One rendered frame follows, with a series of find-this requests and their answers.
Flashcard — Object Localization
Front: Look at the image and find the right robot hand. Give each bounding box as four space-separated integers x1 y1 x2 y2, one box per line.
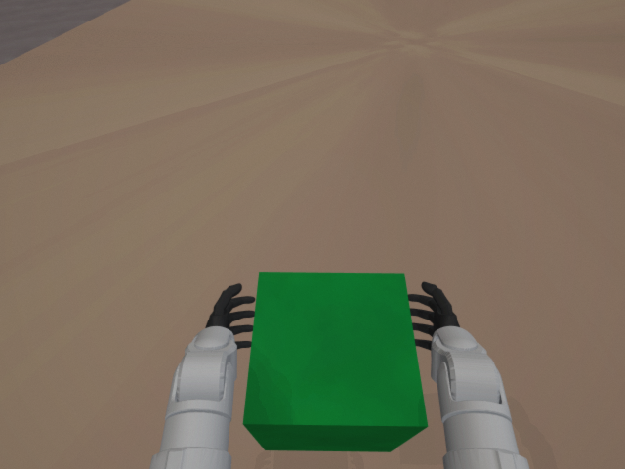
408 282 460 350

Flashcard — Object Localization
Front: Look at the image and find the left robot forearm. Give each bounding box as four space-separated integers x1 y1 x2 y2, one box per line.
149 326 237 469

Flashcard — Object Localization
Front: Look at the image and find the carton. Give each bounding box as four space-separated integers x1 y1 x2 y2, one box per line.
243 272 428 452

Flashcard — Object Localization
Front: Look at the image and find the right robot forearm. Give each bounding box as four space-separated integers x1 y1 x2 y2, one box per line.
431 326 529 469

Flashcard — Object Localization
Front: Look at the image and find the left robot hand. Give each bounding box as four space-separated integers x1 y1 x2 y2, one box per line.
205 283 255 349

